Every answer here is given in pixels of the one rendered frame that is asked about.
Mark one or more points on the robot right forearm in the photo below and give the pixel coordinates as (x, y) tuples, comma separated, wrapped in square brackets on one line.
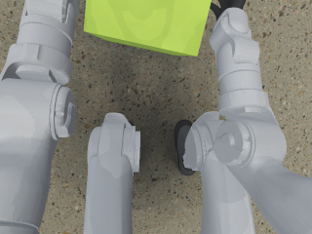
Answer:
[(238, 72)]

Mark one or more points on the robot right shin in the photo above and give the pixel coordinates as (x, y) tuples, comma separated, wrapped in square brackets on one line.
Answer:
[(208, 116)]

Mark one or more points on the right robot upper arm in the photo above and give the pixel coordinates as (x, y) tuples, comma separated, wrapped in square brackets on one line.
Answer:
[(254, 152)]

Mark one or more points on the left robot upper arm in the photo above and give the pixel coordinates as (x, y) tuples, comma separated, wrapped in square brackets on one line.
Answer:
[(34, 116)]

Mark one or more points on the carton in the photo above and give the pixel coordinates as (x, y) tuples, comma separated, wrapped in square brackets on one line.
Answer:
[(172, 27)]

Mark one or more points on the robot right foot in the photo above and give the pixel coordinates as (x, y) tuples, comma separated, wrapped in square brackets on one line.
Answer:
[(182, 128)]

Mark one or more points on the robot left forearm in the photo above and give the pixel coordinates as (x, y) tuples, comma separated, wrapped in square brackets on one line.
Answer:
[(43, 48)]

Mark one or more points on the robot right hand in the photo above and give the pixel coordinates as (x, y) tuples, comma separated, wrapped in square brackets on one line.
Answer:
[(225, 4)]

